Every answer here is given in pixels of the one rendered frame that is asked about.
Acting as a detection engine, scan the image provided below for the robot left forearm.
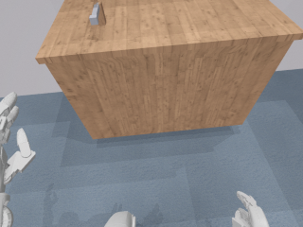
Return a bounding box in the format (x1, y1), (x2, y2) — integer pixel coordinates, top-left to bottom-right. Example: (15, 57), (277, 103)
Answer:
(0, 192), (14, 227)

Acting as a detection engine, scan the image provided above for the robot left hand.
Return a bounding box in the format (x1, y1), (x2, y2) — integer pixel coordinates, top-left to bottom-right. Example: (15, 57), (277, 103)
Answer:
(0, 92), (36, 193)

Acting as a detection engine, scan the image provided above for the counter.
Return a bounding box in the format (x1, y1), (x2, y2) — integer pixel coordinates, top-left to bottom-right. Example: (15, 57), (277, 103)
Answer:
(35, 0), (303, 140)

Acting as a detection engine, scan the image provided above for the tap lever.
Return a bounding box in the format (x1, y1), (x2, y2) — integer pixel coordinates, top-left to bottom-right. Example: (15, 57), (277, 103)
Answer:
(89, 3), (100, 26)

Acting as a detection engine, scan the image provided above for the robot right hand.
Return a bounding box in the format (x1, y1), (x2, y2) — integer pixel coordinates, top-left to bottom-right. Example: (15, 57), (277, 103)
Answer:
(232, 191), (270, 227)

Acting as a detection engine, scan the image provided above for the left robot thigh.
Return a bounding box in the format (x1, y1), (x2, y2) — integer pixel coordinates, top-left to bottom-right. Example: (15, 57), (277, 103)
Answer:
(104, 211), (136, 227)

